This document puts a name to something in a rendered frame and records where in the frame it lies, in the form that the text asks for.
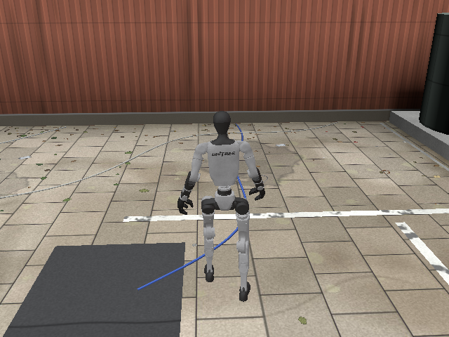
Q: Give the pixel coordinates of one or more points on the right robot thigh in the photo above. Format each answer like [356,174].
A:
[241,206]

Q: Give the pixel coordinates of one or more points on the robot right forearm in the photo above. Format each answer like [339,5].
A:
[258,181]

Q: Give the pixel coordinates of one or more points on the left robot hand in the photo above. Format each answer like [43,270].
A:
[181,204]

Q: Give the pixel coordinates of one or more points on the humanoid robot head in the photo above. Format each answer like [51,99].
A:
[221,122]

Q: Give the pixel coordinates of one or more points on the left robot upper arm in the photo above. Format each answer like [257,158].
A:
[197,161]

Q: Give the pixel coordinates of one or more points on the robot left forearm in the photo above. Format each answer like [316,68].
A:
[187,189]

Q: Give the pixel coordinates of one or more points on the right robot upper arm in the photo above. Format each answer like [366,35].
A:
[245,148]

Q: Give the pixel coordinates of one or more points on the right robot hand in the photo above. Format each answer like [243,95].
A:
[255,190]

